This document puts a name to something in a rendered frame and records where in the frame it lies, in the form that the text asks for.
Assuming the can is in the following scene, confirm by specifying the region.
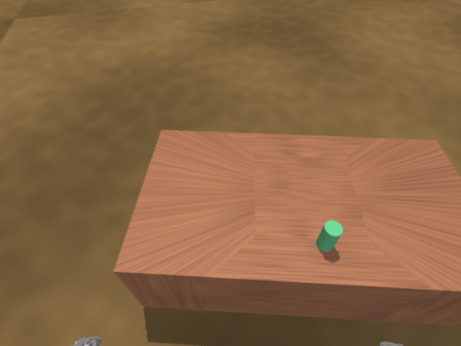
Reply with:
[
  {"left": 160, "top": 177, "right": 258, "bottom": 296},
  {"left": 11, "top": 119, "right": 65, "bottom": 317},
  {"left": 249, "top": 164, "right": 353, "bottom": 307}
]
[{"left": 316, "top": 220, "right": 343, "bottom": 252}]

